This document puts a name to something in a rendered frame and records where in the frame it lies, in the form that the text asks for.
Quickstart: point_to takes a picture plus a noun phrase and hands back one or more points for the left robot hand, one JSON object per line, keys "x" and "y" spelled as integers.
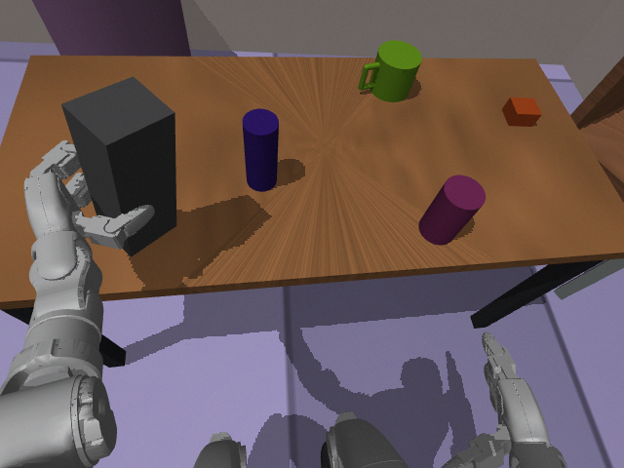
{"x": 52, "y": 206}

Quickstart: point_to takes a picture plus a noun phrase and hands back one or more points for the coffee table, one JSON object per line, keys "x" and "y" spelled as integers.
{"x": 355, "y": 175}

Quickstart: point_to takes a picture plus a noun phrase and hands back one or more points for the left robot arm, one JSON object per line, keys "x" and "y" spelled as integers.
{"x": 54, "y": 408}

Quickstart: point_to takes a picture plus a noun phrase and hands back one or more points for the right robot hand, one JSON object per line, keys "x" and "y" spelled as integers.
{"x": 519, "y": 417}

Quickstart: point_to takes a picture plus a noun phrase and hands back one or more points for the chair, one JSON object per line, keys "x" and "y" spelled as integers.
{"x": 600, "y": 119}

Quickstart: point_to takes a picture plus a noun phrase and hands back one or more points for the right robot arm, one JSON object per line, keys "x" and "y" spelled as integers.
{"x": 535, "y": 455}

